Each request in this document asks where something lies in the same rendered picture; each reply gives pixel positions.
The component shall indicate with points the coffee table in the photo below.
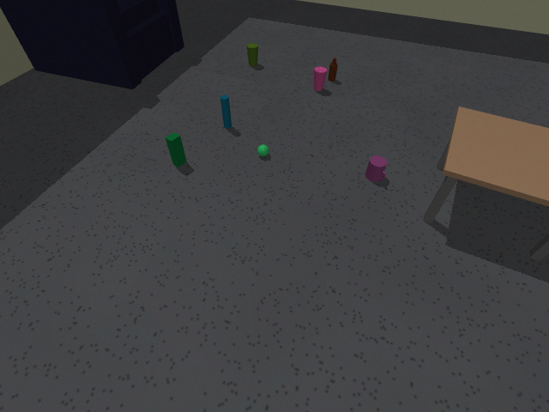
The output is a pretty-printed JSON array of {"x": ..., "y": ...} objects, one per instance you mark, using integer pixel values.
[{"x": 500, "y": 154}]

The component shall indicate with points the armchair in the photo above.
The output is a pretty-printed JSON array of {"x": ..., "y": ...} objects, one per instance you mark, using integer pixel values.
[{"x": 113, "y": 42}]

